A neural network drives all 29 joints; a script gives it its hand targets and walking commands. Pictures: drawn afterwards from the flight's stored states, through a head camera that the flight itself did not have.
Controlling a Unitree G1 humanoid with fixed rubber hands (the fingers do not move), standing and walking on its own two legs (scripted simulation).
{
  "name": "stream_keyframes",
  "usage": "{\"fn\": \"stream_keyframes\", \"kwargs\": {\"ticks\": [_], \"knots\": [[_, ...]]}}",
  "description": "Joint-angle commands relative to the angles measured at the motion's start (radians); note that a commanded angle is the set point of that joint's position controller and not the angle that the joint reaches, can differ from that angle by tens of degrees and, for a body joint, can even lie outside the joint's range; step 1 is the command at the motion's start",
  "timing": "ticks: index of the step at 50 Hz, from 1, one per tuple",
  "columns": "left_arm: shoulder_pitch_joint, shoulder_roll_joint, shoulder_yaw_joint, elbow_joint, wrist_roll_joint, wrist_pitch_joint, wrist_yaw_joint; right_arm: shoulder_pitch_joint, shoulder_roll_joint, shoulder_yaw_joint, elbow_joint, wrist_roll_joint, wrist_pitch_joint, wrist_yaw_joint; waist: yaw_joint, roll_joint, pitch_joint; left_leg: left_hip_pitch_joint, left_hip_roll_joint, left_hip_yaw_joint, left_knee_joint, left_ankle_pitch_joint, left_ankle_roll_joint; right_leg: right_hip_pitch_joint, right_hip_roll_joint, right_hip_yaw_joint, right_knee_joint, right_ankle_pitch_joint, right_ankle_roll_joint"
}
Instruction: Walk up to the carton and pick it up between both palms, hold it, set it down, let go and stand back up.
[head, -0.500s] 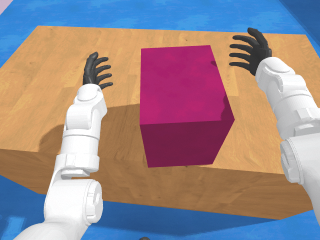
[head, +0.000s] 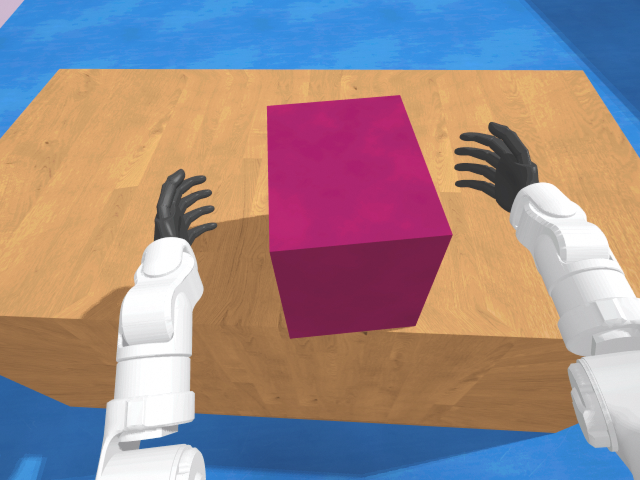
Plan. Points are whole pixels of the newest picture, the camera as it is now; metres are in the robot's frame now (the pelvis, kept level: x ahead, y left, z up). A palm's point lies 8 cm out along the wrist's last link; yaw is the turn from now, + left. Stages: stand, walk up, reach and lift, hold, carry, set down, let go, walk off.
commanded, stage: set down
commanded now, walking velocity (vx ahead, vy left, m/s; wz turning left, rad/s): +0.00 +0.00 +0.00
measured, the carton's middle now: (343, 219) +0.46 +0.02 +0.01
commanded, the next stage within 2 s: none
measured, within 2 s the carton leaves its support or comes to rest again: neither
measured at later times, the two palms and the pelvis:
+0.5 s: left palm (185, 293) +0.29 +0.20 +0.07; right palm (533, 260) +0.35 -0.21 +0.07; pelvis +0.01 +0.00 +0.00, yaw +0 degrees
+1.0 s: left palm (206, 351) +0.24 +0.18 +0.02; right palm (551, 348) +0.26 -0.23 +0.02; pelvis +0.01 +0.00 +0.00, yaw -2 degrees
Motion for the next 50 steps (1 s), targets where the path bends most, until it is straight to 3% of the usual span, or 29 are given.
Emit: {"fn": "stream_keyframes", "kwargs": {"ticks": [1,4,6,7,10,14,18,20,22,29,33,34,36,39,44,45,47,48,50], "knots": [[-0.332,0.078,-0.021,-0.216,-0.005,-0.033,0.012,-0.346,-0.196,-0.097,-0.207,-0.017,-0.040,0.001,-0.005,-0.048,-0.523,0.137,-0.040,-0.022,-0.008,0.151,0.021,0.250,-0.025,0.103,-0.002,0.290,0.076],[-0.284,0.064,-0.013,-0.183,0.007,-0.020,0.010,-0.294,-0.196,-0.081,-0.196,-0.013,-0.034,0.001,-0.003,-0.044,-0.488,0.143,-0.043,-0.021,-0.016,0.127,0.024,0.259,-0.033,0.111,-0.011,0.267,0.074],[-0.310,0.092,-0.001,-0.161,-0.004,-0.026,0.012,-0.333,-0.195,-0.080,-0.236,-0.020,-0.032,-0.001,0.010,-0.094,-0.469,0.100,-0.045,-0.019,-0.037,0.047,0.040,0.250,-0.043,0.126,-0.015,0.188,0.091],[-0.228,0.069,0.008,-0.148,0.013,-0.027,0.011,-0.249,-0.169,-0.063,-0.225,-0.015,-0.033,-0.002,0.015,-0.119,-0.423,0.093,-0.040,-0.023,-0.041,0.049,0.045,0.276,-0.050,0.141,-0.022,0.181,0.097],[-0.203,0.061,-0.004,-0.171,0.009,-0.045,0.003,-0.199,-0.164,-0.064,-0.243,-0.016,-0.039,0.003,0.003,-0.129,-0.406,0.116,-0.046,-0.020,-0.049,0.063,0.050,0.267,-0.044,0.137,-0.025,0.185,0.096],[-0.136,0.021,-0.055,-0.223,0.041,-0.066,0.004,-0.086,-0.163,-0.095,-0.210,-0.026,-0.064,0.018,-0.035,-0.018,-0.372,0.188,-0.046,-0.021,-0.039,0.094,0.029,0.208,-0.028,0.111,-0.033,0.169,0.052],[0.005,-0.004,-0.062,-0.241,0.062,-0.117,0.008,0.057,-0.137,-0.090,-0.257,-0.030,-0.122,0.027,-0.034,-0.042,-0.287,0.182,-0.045,-0.025,-0.046,0.079,0.029,0.210,-0.040,0.120,-0.044,0.134,0.052],[-0.033,0.012,-0.055,-0.208,0.056,-0.156,0.013,0.019,-0.119,-0.083,-0.309,-0.043,-0.146,0.026,-0.021,-0.084,-0.277,0.137,-0.046,-0.023,-0.048,0.029,0.042,0.217,-0.056,0.143,-0.046,0.098,0.070],[0.058,-0.015,-0.071,-0.244,0.074,-0.198,0.021,0.132,-0.112,-0.082,-0.319,-0.031,-0.182,0.034,-0.015,-0.044,-0.298,0.179,-0.044,-0.024,-0.052,0.071,0.034,0.223,-0.054,0.144,-0.045,0.122,0.058],[0.218,-0.051,-0.132,-0.270,0.068,-0.306,0.026,0.301,-0.125,-0.114,-0.405,-0.048,-0.289,0.038,-0.048,-0.060,-0.273,0.262,-0.040,-0.023,-0.031,0.143,0.028,0.179,-0.035,0.122,-0.049,0.215,0.039],[0.270,-0.066,-0.143,-0.278,0.086,-0.374,0.042,0.377,-0.110,-0.099,-0.402,-0.034,-0.335,0.054,-0.027,-0.033,-0.242,0.289,-0.039,-0.020,-0.028,0.174,0.024,0.144,-0.025,0.111,-0.054,0.212,0.018],[0.318,-0.082,-0.141,-0.208,0.102,-0.375,0.041,0.423,-0.103,-0.078,-0.357,-0.031,-0.333,0.057,-0.021,-0.041,-0.196,0.289,-0.037,-0.022,-0.030,0.152,0.029,0.131,-0.028,0.119,-0.064,0.175,0.013],[0.338,-0.079,-0.137,-0.188,0.097,-0.389,0.033,0.434,-0.109,-0.079,-0.377,-0.045,-0.347,0.053,-0.030,-0.086,-0.200,0.281,-0.036,-0.014,-0.046,0.128,0.039,0.137,-0.030,0.120,-0.071,0.184,0.021],[0.345,-0.077,-0.146,-0.213,0.091,-0.440,0.052,0.453,-0.099,-0.075,-0.425,-0.033,-0.386,0.058,-0.009,-0.097,-0.192,0.247,-0.034,-0.011,-0.044,0.119,0.043,0.155,-0.041,0.137,-0.059,0.186,0.029],[0.459,-0.103,-0.167,-0.174,0.112,-0.502,0.057,0.591,-0.083,-0.068,-0.375,-0.038,-0.426,0.068,-0.017,-0.084,-0.164,0.262,-0.031,-0.009,-0.048,0.115,0.043,0.136,-0.041,0.144,-0.068,0.142,0.011],[0.421,-0.106,-0.174,-0.176,0.123,-0.510,0.058,0.570,-0.085,-0.065,-0.356,-0.029,-0.428,0.073,-0.018,-0.049,-0.161,0.266,-0.031,-0.009,-0.048,0.124,0.036,0.125,-0.040,0.136,-0.064,0.149,0.005],[0.499,-0.118,-0.176,-0.147,0.133,-0.523,0.052,0.649,-0.085,-0.057,-0.337,-0.032,-0.437,0.075,-0.027,-0.065,-0.117,0.260,-0.030,-0.008,-0.052,0.099,0.039,0.126,-0.048,0.144,-0.076,0.128,0.006],[0.475,-0.103,-0.183,-0.179,0.117,-0.543,0.053,0.626,-0.094,-0.064,-0.382,-0.036,-0.454,0.076,-0.026,-0.078,-0.155,0.263,-0.028,-0.007,-0.052,0.099,0.042,0.115,-0.048,0.143,-0.072,0.131,0.007],[0.474,-0.091,-0.189,-0.138,0.112,-0.570,0.058,0.630,-0.086,-0.072,-0.375,-0.050,-0.473,0.075,-0.026,-0.073,-0.132,0.242,-0.033,-0.002,-0.052,0.053,0.046,0.102,-0.053,0.144,-0.068,0.094,0.005]]}}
